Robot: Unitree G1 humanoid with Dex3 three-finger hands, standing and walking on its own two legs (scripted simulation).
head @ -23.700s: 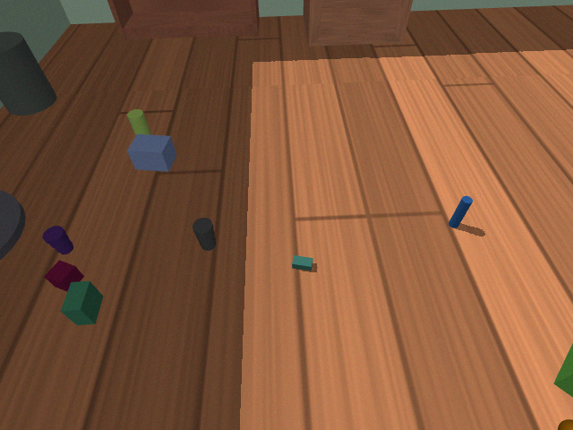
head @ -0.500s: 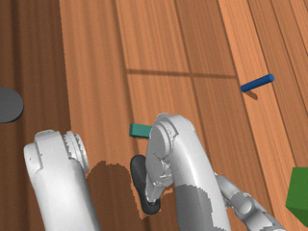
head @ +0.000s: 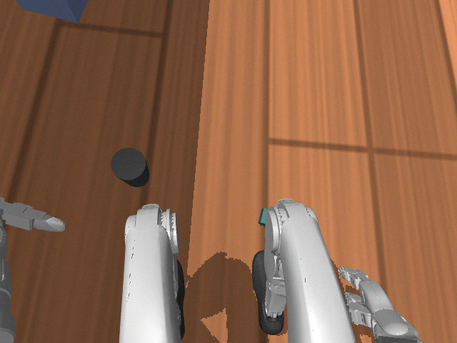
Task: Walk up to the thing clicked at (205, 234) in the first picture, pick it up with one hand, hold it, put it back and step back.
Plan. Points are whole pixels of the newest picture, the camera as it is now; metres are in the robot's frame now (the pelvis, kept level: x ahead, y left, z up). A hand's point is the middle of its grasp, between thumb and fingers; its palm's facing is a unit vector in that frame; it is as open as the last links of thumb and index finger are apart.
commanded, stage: home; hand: left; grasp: from the side
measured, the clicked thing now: (133, 170) +0.45 +0.24 -0.33
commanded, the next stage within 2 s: none
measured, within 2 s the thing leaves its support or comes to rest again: neither
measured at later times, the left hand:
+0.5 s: hand out of the picture +0.28 +0.26 +0.13, palm faces +0.21 -0.90 -0.38, open 17.6 cm
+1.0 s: hand out of the picture +0.24 +0.21 +0.27, palm faces +0.21 -0.93 -0.30, open 17.7 cm
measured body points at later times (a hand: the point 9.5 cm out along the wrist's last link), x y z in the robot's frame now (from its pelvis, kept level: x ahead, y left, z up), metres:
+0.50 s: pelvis +0.06 +0.00 +0.23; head +0.16 +0.04 +0.67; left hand +0.26 +0.31 +0.15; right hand +0.25 -0.24 +0.14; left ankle +0.09 +0.12 -0.37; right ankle +0.11 -0.13 -0.37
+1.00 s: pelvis +0.10 +0.01 +0.32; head +0.11 +0.02 +0.77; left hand +0.23 +0.26 +0.29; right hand +0.29 -0.20 +0.25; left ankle +0.09 +0.12 -0.37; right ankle +0.11 -0.13 -0.37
